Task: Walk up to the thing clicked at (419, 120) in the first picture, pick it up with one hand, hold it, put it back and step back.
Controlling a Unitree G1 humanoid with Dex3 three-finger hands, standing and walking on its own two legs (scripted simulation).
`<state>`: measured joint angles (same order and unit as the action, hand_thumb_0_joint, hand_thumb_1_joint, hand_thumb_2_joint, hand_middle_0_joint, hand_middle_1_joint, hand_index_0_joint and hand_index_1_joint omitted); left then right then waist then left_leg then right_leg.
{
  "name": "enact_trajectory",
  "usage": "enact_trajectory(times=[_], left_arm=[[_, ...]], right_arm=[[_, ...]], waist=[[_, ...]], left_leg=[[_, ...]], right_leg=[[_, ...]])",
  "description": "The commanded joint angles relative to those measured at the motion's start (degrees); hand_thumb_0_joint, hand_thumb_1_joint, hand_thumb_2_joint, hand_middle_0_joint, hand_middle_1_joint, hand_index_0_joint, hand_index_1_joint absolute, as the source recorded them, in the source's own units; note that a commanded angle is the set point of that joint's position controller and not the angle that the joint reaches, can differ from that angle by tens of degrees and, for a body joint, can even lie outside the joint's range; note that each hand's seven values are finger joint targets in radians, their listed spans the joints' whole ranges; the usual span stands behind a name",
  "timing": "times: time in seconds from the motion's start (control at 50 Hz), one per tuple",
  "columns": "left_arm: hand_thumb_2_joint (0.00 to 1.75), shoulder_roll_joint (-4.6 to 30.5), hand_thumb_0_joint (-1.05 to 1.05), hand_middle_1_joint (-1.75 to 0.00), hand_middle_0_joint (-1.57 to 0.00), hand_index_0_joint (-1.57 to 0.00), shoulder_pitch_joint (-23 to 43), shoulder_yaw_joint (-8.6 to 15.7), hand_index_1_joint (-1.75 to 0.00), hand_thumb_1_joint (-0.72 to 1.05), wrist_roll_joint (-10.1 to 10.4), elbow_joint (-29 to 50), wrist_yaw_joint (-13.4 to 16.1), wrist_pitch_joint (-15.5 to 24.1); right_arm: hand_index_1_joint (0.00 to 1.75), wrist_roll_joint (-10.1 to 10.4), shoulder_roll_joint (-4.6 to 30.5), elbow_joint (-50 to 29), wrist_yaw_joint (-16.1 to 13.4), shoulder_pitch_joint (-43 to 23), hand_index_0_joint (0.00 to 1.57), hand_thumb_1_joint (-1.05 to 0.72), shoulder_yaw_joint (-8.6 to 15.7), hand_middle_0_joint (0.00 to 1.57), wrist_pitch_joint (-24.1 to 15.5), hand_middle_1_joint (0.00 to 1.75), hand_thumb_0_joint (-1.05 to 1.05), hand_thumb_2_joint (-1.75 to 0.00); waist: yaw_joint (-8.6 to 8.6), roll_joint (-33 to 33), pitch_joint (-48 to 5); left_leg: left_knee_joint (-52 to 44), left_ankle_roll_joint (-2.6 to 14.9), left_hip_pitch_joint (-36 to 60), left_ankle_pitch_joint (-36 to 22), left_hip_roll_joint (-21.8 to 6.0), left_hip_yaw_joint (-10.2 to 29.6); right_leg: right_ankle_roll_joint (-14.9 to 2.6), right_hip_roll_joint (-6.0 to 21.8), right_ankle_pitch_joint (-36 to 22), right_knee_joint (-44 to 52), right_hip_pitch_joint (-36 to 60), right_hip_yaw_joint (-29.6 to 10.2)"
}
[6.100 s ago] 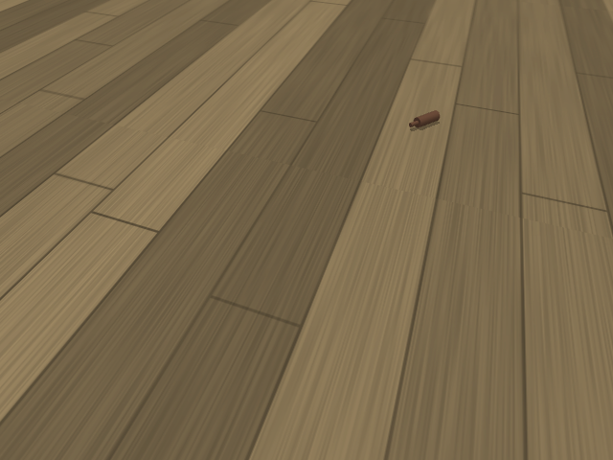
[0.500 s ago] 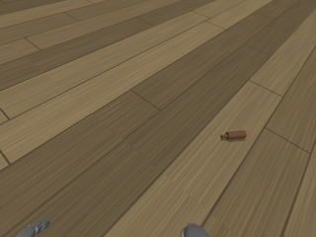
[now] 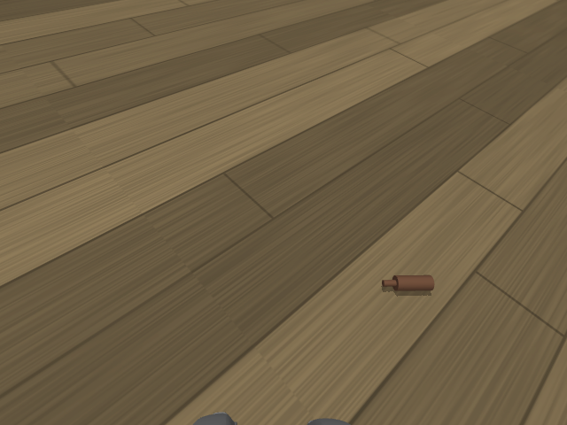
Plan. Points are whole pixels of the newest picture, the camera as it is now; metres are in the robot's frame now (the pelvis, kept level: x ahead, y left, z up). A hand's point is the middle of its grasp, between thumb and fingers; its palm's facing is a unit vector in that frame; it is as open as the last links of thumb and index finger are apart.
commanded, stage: walk up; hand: left
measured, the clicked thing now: (406, 283) +0.75 -0.53 -0.72
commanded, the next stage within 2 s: none
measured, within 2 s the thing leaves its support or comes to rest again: neither
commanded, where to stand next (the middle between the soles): +0.41 -0.85 m, yaw +4 degrees
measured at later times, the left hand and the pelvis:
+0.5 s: hand out of the picture +0.15 +0.05 -0.12, palm faces +0.02 -0.93 -0.37, open 7.3 cm; pelvis +0.10 -0.24 +0.01, yaw +0 degrees
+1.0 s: hand (368, 338) +0.30 -0.15 -0.15, palm faces -0.07 -0.94 -0.34, open 7.3 cm; pelvis +0.18 -0.44 -0.01, yaw -1 degrees
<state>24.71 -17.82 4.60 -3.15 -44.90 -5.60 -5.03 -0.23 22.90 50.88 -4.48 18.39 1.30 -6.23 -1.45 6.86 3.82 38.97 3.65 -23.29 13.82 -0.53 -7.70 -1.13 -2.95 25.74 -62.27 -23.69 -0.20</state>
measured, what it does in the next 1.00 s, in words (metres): steps to the right: right foot, then left foot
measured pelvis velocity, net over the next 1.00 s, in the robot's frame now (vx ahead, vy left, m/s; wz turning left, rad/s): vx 0.18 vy -0.44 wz -0.01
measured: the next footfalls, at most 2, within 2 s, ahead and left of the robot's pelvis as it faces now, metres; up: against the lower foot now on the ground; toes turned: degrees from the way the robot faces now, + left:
right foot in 0.30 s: +0.15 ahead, -0.34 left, +0.00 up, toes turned -4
left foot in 0.64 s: +0.26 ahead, -0.20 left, +0.00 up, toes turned +7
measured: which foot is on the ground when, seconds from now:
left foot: down 0.00-0.30, up 0.32-0.62, down 0.64-1.00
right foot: up 0.00-0.28, down 0.30-0.64, up 0.66-1.00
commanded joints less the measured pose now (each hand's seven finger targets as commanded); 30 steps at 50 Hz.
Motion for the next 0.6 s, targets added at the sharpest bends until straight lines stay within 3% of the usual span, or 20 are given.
enact_trajectory(times=[0.0, 0.04, 0.08, 0.14, 0.18, 0.2, 0.22, 0.24, 0.26, 0.28, 0.3, 0.32, 0.34, 0.36, 0.4, 0.44, 0.5, 0.54, 0.56, 0.58], left_arm=[[0.90, 13.8, 0.00, -0.30, -0.20, -0.20, 0.6, 5.2, -0.30, 0.90, 0.1, 5.7, 0.1, 1.9], [0.90, 12.8, 0.00, -0.30, -0.20, -0.20, 1.2, 5.3, -0.30, 0.90, -0.2, 5.2, -0.8, 1.6], [0.90, 12.0, 0.00, -0.30, -0.20, -0.20, 1.9, 5.3, -0.30, 0.90, 0.2, 5.1, -1.7, 1.1], [0.90, 12.3, 0.00, -0.30, -0.20, -0.20, 4.9, 5.8, -0.30, 0.90, 0.4, 5.4, -2.5, 0.7], [0.90, 12.4, 0.00, -0.30, -0.20, -0.20, 5.8, 6.0, -0.30, 0.90, 0.4, 5.1, -2.5, 0.7], [0.90, 12.5, 0.00, -0.30, -0.20, -0.20, 4.1, 6.3, -0.30, 0.90, 0.5, 4.4, -2.5, 0.7], [0.90, 12.7, 0.00, -0.30, -0.20, -0.20, 1.6, 6.6, -0.30, 0.90, 0.7, 3.0, -2.3, 0.9], [0.90, 11.9, 0.00, -0.30, -0.20, -0.20, -2.7, 6.8, -0.30, 0.90, 0.9, 1.4, -2.1, 1.1], [0.90, 13.5, 0.00, -0.30, -0.20, -0.20, -7.5, 7.6, -0.30, 0.90, 0.3, -1.1, -1.6, 1.5], [0.90, 17.2, 0.00, -0.30, -0.20, -0.20, -12.8, 8.7, -0.30, 0.90, -0.8, -2.3, -0.8, 1.9], [0.90, 22.9, 0.00, -0.30, -0.20, -0.20, -9.3, 9.0, -0.30, 0.90, -0.9, 0.7, 0.3, 2.8], [0.90, 24.4, 0.00, -0.30, -0.20, -0.20, -0.6, 8.8, -0.30, 0.90, 0.2, 3.6, 0.9, 3.3], [0.90, 21.5, 0.00, -0.30, -0.20, -0.20, 1.5, 8.1, -0.30, 0.90, 0.7, 3.9, 1.3, 3.3], [0.90, 19.8, 0.00, -0.30, -0.20, -0.20, 3.5, 7.4, -0.30, 0.90, 0.5, 3.4, 1.6, 3.5], [0.90, 16.4, 0.00, -0.30, -0.20, -0.20, 5.2, 6.3, -0.30, 0.90, 0.6, 3.6, 1.8, 3.8], [0.90, 13.5, 0.00, -0.30, -0.20, -0.20, 4.4, 5.3, -0.30, 0.90, 0.4, 4.2, 1.7, 4.1], [0.90, 12.3, 0.00, -0.30, -0.20, -0.20, 4.3, 4.6, -0.30, 0.90, -0.1, 6.0, 1.9, 4.1], [0.90, 11.6, 0.00, -0.30, -0.20, -0.20, 5.7, 3.9, -0.30, 0.90, -0.3, 7.6, 1.7, 3.6], [0.90, 11.4, 0.00, -0.30, -0.20, -0.20, 8.1, 3.4, -0.30, 0.90, 0.0, 8.7, 1.6, 3.3], [0.90, 9.7, 0.00, -0.30, -0.20, -0.20, 8.0, 2.6, -0.30, 0.90, 0.6, 9.6, 1.5, 3.2]], right_arm=[[0.30, -0.1, 19.3, -2.4, -1.5, 2.9, 0.20, -0.90, 5.9, 0.20, -1.2, 0.30, 0.00, -0.90], [0.30, -0.7, 20.4, -2.1, -0.8, 3.0, 0.20, -0.90, 6.2, 0.20, -1.7, 0.30, 0.00, -0.90], [0.30, -1.1, 22.4, -2.5, -0.4, 1.8, 0.20, -0.90, 7.0, 0.20, -1.7, 0.30, 0.00, -0.90], [0.30, -1.8, 25.4, -2.3, -0.1, 0.8, 0.20, -0.90, 7.9, 0.20, -1.5, 0.30, 0.00, -0.90], [0.30, -1.9, 26.2, -1.6, 0.0, 0.9, 0.20, -0.90, 8.3, 0.20, -1.0, 0.30, 0.00, -0.90], [0.30, -1.8, 26.7, -1.8, -0.1, -1.6, 0.20, -0.90, 8.4, 0.20, -0.7, 0.30, 0.00, -0.90], [0.30, -1.9, 26.3, -1.8, -0.1, -3.9, 0.20, -0.90, 8.2, 0.20, -0.2, 0.30, 0.00, -0.90], [0.30, -2.1, 25.4, -1.4, -0.1, -5.8, 0.20, -0.90, 7.9, 0.20, 0.3, 0.30, 0.00, -0.90], [0.30, -2.5, 22.3, -0.9, -0.5, -5.0, 0.20, -0.90, 7.0, 0.20, 1.1, 0.30, 0.00, -0.90], [0.30, -2.5, 16.4, -0.8, -0.8, -3.6, 0.20, -0.90, 5.2, 0.20, 1.9, 0.30, 0.00, -0.90], [0.30, -0.7, 13.3, -2.9, -1.1, -4.0, 0.20, -0.90, 4.0, 0.20, 1.9, 0.30, 0.00, -0.90], [0.30, -0.5, 16.6, -2.9, -2.0, -6.1, 0.20, -0.90, 5.2, 0.20, 2.1, 0.30, 0.00, -0.90], [0.30, 0.5, 18.6, 0.0, -1.6, -4.0, 0.20, -0.90, 5.2, 0.20, 1.7, 0.30, 0.00, -0.90], [0.30, 0.7, 18.6, 2.4, -1.4, -1.1, 0.20, -0.90, 5.3, 0.20, 1.4, 0.30, 0.00, -0.90], [0.30, 0.5, 18.3, 5.1, -1.0, 3.9, 0.20, -0.90, 4.8, 0.20, 0.7, 0.30, 0.00, -0.90], [0.30, 0.0, 16.7, 5.5, -0.5, 4.9, 0.20, -0.90, 4.4, 0.20, 0.4, 0.30, 0.00, -0.90], [0.30, 0.0, 15.2, 4.3, -0.5, 5.7, 0.20, -0.90, 3.9, 0.20, -0.1, 0.30, 0.00, -0.90], [0.30, 0.5, 14.9, 4.1, -0.7, 7.8, 0.20, -0.90, 4.0, 0.20, -0.3, 0.30, 0.00, -0.90], [0.30, 0.5, 14.3, 4.6, -0.9, 11.9, 0.20, -0.90, 4.1, 0.20, -0.7, 0.30, 0.00, -0.90], [0.30, 0.0, 15.9, 5.5, -1.7, 16.3, 0.20, -0.90, 5.0, 0.20, -0.9, 0.30, 0.00, -0.90]], waist=[[0.34, -9.1, -0.9], [1.12, -12.3, -0.1], [0.96, -15.5, 0.1], [1.90, -18.7, -0.6], [2.22, -19.4, -2.3], [0.58, -20.5, -3.0], [-1.09, -19.4, -3.4], [-3.98, -16.9, -4.6], [-5.84, -8.7, -6.1], [-9.34, 6.3, -4.9], [-8.14, 17.0, -1.7], [-5.23, 11.0, 1.2], [-2.87, 4.9, 1.3], [-1.13, 4.8, 1.4], [0.72, 7.2, 1.0], [-0.06, 6.0, 1.2], [-0.48, 4.5, -0.9], [0.78, 2.6, -2.1], [3.63, 0.5, -3.9], [5.86, -4.5, -6.2]], left_leg=[[-21.0, 8.85, 6.5, 13.0, -20.2, 23.7], [-20.6, 9.22, 3.6, 11.2, -18.5, 19.7], [-20.7, 8.64, 1.6, 14.2, -17.8, 16.1], [-21.2, 7.93, -1.4, 23.3, -17.2, 15.7], [-18.8, 7.05, 0.1, 22.0, -16.2, 13.8], [-18.3, 6.53, -2.9, 21.6, -17.2, 13.3], [-16.1, 5.47, -6.3, 21.2, -16.1, 10.8], [-10.1, 4.29, -8.2, 20.8, -14.0, 7.4], [0.4, 2.71, -11.6, 23.3, -10.2, 3.5], [19.8, 0.93, -20.2, 24.0, -5.1, -1.7], [31.4, -1.24, -31.6, 24.1, 2.1, 2.1], [33.7, -1.18, -27.5, 19.7, -2.7, 9.3], [32.1, -0.62, -24.9, 15.0, -3.9, 10.6], [29.6, -0.69, -22.5, 12.6, -4.8, 10.3], [23.4, -1.08, -16.1, 12.0, -4.5, 6.7], [17.0, -1.24, -13.4, 11.8, -2.8, 3.7], [8.4, -0.45, -8.5, 9.0, -2.0, 3.6], [1.8, -0.06, -0.1, 3.3, -1.4, 3.1], [-5.2, -0.14, 8.5, -3.8, -1.1, 3.2], [-10.9, -0.82, 18.4, -9.2, -2.1, 5.4]], right_leg=[[1.36, 8.5, -4.5, -4.9, -13.6, -9.0], [2.31, 9.5, -6.2, -2.4, -12.1, -7.4], [2.63, 10.6, -7.0, 2.8, -10.5, -5.2], [2.74, 10.8, -5.7, 8.6, -7.6, -2.4], [2.43, 9.9, -4.7, 12.1, -6.2, -0.2], [1.98, 10.0, -5.1, 13.0, -1.1, 0.9], [1.68, 9.0, -5.7, 16.4, 4.6, 2.3], [1.52, 7.3, -8.2, 22.4, 10.2, 4.3], [1.75, 4.2, -5.8, 24.9, 15.8, 6.4], [-0.02, 6.6, 3.4, 33.1, 20.6, 0.1], [-5.11, 20.1, 9.5, 49.0, 15.9, -30.1], [-9.71, 23.9, 18.8, 54.3, 9.7, -37.6], [-8.86, 21.1, 16.6, 50.9, 9.2, -30.2], [-8.91, 18.6, 11.7, 46.7, 8.1, -23.9], [-11.92, 16.0, 0.6, 42.3, 7.3, -15.8], [-13.12, 15.0, -7.4, 42.0, 7.8, -13.1], [-13.88, 16.9, -19.0, 40.3, 11.0, -12.5], [-11.88, 15.8, -22.2, 38.0, 7.9, -9.4], [-10.92, 15.0, -23.4, 33.9, 4.5, -7.0], [-8.20, 11.7, -24.1, 25.1, 0.1, -3.5]])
